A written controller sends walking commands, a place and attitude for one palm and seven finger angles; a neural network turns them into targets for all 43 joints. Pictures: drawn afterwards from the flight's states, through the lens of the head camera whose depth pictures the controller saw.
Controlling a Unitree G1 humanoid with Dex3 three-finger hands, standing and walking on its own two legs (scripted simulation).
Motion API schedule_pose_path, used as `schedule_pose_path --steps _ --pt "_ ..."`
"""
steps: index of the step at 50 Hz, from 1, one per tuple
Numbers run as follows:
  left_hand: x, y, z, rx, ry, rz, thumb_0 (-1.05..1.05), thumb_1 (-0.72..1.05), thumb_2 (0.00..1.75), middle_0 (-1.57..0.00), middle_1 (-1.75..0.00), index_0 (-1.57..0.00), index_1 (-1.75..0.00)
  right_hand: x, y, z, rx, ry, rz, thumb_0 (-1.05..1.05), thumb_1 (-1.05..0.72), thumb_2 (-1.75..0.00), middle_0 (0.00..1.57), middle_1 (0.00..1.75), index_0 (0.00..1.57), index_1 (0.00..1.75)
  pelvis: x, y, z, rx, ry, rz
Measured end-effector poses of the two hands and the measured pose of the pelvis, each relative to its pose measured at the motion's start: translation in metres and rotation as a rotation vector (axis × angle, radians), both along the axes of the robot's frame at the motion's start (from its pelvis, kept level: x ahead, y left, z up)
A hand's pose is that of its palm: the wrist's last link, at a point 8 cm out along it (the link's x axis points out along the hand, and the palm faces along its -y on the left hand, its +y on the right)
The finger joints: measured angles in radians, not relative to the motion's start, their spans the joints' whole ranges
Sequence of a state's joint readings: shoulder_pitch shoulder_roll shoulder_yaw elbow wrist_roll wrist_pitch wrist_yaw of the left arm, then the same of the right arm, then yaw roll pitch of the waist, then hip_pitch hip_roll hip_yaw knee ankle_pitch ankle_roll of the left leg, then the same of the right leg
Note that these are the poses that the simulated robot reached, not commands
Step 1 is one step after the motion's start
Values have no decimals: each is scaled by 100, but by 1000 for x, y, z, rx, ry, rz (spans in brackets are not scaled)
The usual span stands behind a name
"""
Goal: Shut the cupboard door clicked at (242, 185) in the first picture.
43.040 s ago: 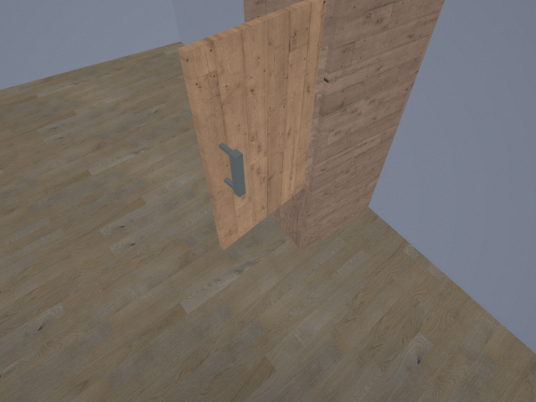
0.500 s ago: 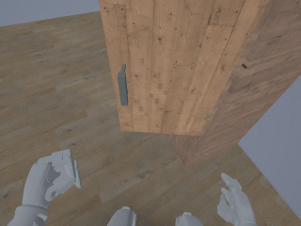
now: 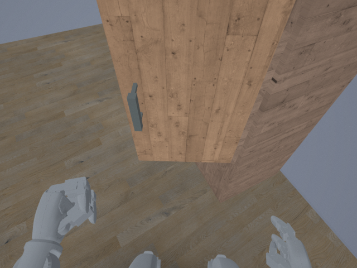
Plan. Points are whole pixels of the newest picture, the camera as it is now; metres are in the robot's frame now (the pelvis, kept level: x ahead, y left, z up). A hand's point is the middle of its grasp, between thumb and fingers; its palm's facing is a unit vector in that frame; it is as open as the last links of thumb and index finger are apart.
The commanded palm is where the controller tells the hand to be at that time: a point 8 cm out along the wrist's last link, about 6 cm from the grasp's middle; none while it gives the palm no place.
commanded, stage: raise the hand and make a fist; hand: left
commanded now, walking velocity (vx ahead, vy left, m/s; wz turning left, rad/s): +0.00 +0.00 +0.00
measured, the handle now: (136, 107) +0.49 +0.14 +0.06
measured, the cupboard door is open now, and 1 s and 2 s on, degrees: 62 62 61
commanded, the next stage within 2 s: bring the fist close to the handle in 0.12 s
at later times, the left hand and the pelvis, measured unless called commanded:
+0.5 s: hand (112, 189) +0.26 +0.15 +0.06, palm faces -0.03 -1.00 -0.04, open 3.1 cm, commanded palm +0.25 +0.21 +0.06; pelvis -0.01 -0.01 +0.00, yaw +0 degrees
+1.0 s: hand (139, 150) +0.36 +0.12 +0.06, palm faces -0.02 -1.00 -0.01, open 3.1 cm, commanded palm +0.34 +0.16 +0.06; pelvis +0.00 +0.00 +0.01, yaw -1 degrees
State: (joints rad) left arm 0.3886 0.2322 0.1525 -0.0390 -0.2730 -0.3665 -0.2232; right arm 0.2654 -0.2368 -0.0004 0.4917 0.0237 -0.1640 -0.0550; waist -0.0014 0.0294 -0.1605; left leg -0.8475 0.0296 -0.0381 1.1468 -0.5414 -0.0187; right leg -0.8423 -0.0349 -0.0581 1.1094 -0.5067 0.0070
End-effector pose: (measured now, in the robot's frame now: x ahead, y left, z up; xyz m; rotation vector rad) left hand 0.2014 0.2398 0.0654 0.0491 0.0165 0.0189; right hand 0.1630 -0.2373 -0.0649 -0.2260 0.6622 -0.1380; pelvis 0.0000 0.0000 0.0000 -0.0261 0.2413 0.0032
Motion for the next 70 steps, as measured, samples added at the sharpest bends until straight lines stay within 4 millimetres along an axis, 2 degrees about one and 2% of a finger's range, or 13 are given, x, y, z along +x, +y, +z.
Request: schedule_pose_path --steps 12,16,26,40,45,56,64,70 --pt "-6 -10 -1 8 3 -1 2 89 90 -130 -150 -130 -150 3 -5 -2 17 -21 2 2 -90 -90 21 30 21 30 -4 -8 -1 8 -4 2" --pt "-2 -11 0 8 -14 0 2 89 90 -130 -150 -130 -150 4 -5 -4 16 -25 11 2 -90 -90 21 30 21 30 -5 -8 -2 7 -1 6" --pt "48 -34 -3 -16 -29 -56 2 89 90 -130 -150 -130 -150 -4 -4 -11 20 10 -2 2 -90 -90 21 30 21 30 -7 -7 -3 10 8 2" --pt "101 -48 -4 -24 -26 -34 2 90 90 -130 -150 -130 -150 -28 -8 -17 18 137 -37 1 -90 -90 21 30 21 30 -2 -2 4 17 16 -10" --pt "121 -59 -5 -34 -31 -43 2 90 90 -130 -150 -130 -150 -33 -10 -21 17 176 -50 1 -90 -90 21 30 21 30 -1 -1 4 17 24 -12" --pt "154 -80 -2 -34 -38 -29 2 90 90 -130 -150 -130 -150 -47 -8 -26 41 242 -70 1 -90 -90 21 30 21 30 0 0 6 23 32 -23" --pt "179 -97 1 -33 -48 -22 2 90 90 -130 -150 -130 -150 -66 -12 -35 50 304 -92 1 -90 -90 21 30 21 30 -4 -3 4 27 44 -28" --pt "181 -94 0 -30 -42 2 2 89 90 -130 -150 -130 -150 -84 -18 -36 61 349 -122 1 -90 -90 21 30 21 30 -5 -6 7 36 46 -42"
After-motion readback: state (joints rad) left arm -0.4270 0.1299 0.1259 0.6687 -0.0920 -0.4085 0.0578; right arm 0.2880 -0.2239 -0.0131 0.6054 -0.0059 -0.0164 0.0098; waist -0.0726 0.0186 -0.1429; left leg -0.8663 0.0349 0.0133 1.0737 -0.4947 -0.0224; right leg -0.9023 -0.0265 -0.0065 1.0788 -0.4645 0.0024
